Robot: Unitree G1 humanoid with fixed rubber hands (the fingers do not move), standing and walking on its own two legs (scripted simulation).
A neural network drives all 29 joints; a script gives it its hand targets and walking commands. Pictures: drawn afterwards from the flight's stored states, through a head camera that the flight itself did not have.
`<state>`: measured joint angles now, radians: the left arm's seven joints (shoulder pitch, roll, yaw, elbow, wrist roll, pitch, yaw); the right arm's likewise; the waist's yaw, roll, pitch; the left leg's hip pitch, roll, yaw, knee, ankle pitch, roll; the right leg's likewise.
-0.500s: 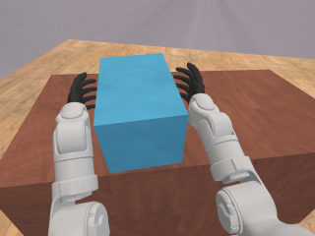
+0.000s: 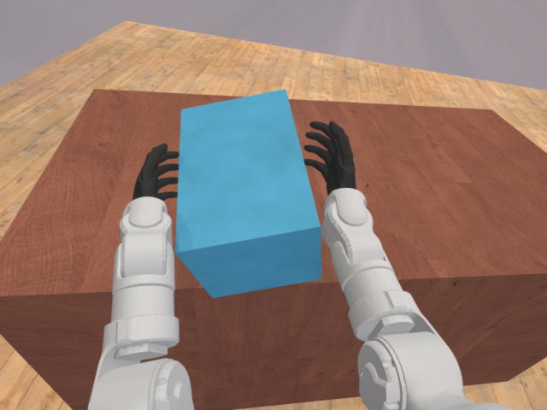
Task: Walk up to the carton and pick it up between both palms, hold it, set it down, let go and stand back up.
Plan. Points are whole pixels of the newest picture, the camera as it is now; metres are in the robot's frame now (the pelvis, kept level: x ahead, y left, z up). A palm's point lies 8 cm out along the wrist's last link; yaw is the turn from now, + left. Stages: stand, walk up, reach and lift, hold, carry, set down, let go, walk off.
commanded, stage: set down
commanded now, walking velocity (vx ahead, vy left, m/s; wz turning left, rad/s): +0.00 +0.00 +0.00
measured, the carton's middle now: (249, 192) +0.44 +0.01 +0.11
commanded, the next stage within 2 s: none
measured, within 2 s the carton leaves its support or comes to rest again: neither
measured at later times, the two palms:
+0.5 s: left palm (147, 196) +0.39 +0.17 +0.14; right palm (329, 173) +0.40 -0.10 +0.18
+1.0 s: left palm (157, 196) +0.41 +0.16 +0.12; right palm (329, 176) +0.42 -0.11 +0.17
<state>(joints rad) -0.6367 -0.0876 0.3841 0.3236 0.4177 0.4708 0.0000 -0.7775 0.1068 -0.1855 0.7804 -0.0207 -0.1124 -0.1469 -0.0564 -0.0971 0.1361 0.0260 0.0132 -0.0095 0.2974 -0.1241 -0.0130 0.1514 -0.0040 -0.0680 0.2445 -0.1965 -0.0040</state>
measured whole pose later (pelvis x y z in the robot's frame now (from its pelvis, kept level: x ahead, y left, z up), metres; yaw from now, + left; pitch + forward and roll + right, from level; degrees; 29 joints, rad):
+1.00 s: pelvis +0.01 +0.01 +0.00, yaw -4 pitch -4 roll +0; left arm -0.82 -0.06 0.56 0.78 0.41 0.24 0.03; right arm -0.95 0.12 -0.51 1.03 -0.27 -0.11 -0.11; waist 0.03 -0.05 0.04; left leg -0.09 0.03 0.09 0.27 -0.11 0.00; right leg -0.02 -0.01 -0.02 0.28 -0.19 0.00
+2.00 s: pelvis +0.02 +0.01 +0.00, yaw -5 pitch +4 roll +0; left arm -0.93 -0.05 0.69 0.92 0.49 0.15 0.02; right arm -0.96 0.20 -0.75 0.93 -0.51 -0.07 -0.06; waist 0.06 -0.05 -0.02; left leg -0.24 0.04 0.12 0.29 -0.12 0.00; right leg -0.18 -0.01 -0.02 0.30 -0.19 0.01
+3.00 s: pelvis +0.02 +0.01 +0.00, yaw -6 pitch +5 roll +0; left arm -0.93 -0.11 0.74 0.84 0.55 0.06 -0.04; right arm -0.88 0.21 -0.72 0.81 -0.52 -0.06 -0.02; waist 0.06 -0.06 0.03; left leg -0.24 0.03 0.15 0.27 -0.11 0.01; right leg -0.19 -0.02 -0.04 0.29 -0.19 0.01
